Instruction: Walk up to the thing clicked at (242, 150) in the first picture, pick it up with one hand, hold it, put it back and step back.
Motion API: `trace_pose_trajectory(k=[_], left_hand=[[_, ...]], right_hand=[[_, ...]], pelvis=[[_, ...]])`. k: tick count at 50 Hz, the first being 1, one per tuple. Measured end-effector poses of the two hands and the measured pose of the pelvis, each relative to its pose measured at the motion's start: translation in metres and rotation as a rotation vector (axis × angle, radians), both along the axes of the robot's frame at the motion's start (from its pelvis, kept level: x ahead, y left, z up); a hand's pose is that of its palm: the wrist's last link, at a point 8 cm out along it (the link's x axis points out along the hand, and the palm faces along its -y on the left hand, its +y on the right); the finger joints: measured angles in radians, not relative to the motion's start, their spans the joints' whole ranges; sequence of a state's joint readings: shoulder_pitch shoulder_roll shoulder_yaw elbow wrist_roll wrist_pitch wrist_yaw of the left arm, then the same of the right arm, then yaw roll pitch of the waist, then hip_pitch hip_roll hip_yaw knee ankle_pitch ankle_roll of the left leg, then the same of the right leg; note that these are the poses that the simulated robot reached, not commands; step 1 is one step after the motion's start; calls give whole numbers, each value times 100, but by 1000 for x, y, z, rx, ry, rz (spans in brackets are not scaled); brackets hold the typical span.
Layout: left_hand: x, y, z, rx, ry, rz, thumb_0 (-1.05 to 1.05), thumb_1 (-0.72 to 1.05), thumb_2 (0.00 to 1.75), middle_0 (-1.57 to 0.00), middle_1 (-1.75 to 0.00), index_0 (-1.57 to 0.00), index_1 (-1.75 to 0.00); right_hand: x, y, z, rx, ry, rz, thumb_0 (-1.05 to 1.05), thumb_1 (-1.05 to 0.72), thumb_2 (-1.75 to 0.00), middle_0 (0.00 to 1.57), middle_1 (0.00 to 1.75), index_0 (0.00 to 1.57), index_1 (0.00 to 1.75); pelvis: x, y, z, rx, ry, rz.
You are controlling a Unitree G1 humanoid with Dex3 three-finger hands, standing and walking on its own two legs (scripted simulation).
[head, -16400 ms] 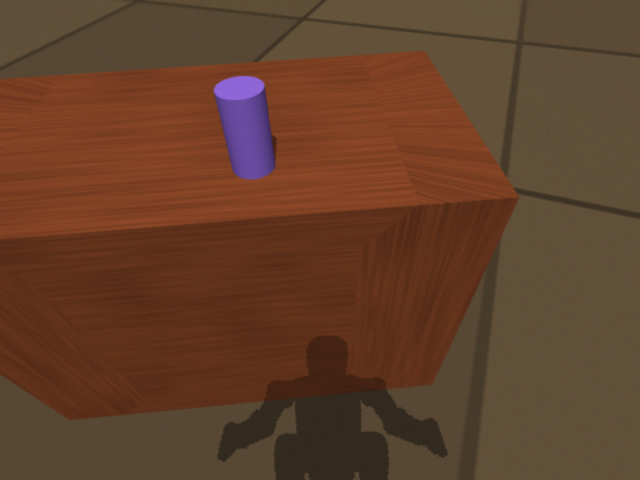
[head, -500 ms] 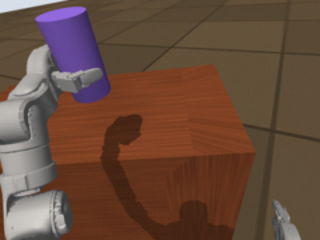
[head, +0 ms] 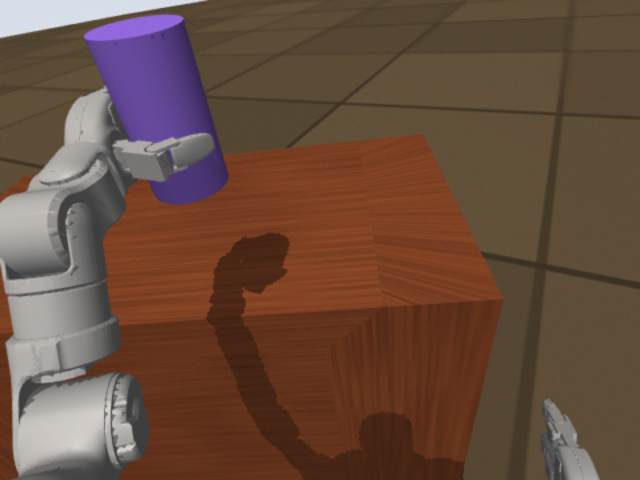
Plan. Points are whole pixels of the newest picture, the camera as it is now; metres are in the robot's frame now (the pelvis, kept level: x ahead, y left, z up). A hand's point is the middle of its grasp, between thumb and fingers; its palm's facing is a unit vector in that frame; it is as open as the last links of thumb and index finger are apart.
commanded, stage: hold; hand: left
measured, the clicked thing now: (167, 115) +0.35 +0.15 +0.36
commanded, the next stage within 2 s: crouch in 1.58 s
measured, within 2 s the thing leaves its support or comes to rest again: neither
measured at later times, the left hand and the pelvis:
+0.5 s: hand (168, 133) +0.35 +0.15 +0.34, palm faces +0.17 -0.99 -0.02, open 11.2 cm; pelvis -0.01 +0.00 +0.00, yaw +0 degrees
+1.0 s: hand (172, 130) +0.35 +0.15 +0.34, palm faces +0.17 -0.98 -0.01, open 11.2 cm; pelvis +0.00 -0.01 +0.00, yaw +0 degrees
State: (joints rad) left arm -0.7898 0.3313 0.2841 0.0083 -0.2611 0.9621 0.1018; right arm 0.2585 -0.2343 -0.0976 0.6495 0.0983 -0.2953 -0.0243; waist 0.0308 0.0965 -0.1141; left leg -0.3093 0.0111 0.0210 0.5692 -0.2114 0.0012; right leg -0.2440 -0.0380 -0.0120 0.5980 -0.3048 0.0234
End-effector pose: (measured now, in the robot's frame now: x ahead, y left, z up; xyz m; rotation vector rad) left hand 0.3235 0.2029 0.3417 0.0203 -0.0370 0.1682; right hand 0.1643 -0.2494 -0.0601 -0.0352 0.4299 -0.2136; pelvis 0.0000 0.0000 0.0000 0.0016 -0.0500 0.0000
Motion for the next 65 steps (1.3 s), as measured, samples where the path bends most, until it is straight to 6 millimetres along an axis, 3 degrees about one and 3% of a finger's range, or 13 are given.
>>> trace_pose_trajectory(k=[23,39,52,65], left_hand=[[-8,-4,4,2,-9,5,-1,-52,109,-63,-101,-64,-102],[-4,-10,-11,-4,5,-4,-1,-53,110,-62,-102,-64,-104],[1,-5,2,0,-21,2,-1,-54,111,-62,-103,-64,-104],[1,-13,-17,-2,16,-12,-1,-55,112,-62,-103,-64,-104]], right_hand=[[-6,-2,0,-5,-19,-10,-2,52,-6,5,5,5,5],[-7,-7,-2,-9,-9,-28,-2,52,-6,5,5,5,5],[-3,-9,-2,-15,-4,-32,-2,52,-6,5,5,5,5],[1,-5,-5,4,7,-23,-2,52,-6,5,5,5,5]], pelvis=[[-8,-3,-1,2,-7,-2],[-6,-6,-1,3,-6,-4],[-3,-5,0,4,1,-4],[0,-5,0,4,0,-3]])
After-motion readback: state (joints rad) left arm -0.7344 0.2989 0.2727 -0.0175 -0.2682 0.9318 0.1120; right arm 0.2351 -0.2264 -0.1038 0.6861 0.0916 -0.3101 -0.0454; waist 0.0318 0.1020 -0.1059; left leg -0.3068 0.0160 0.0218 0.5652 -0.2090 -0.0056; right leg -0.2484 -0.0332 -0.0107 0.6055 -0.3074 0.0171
